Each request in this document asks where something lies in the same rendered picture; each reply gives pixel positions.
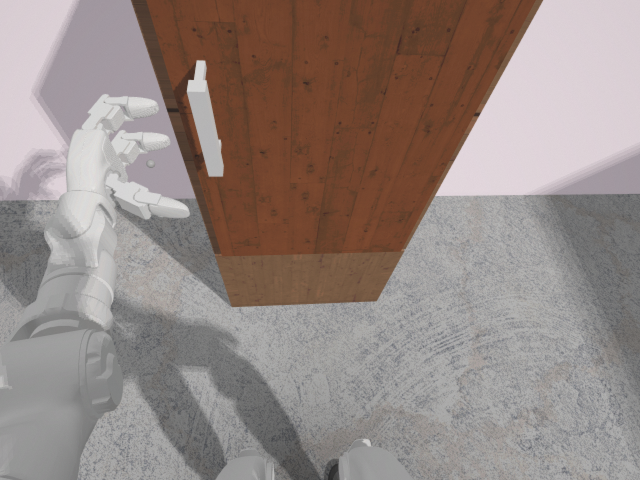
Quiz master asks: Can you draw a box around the robot left thigh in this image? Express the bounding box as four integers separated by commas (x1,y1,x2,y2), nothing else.
216,456,274,480

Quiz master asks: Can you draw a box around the robot left upper arm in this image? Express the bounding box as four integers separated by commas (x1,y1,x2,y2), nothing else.
0,329,123,480

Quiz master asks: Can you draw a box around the handle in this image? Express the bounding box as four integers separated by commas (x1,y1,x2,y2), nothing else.
187,60,224,177

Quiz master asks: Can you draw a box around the robot left forearm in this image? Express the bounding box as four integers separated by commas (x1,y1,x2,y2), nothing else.
0,190,117,350

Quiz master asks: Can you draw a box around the cupboard door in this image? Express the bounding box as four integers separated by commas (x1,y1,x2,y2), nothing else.
146,0,536,256

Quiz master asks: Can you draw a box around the robot left shin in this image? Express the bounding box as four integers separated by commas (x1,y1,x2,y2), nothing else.
239,449,261,457

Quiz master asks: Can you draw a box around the left robot hand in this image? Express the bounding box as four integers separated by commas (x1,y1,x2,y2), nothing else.
66,94,190,220

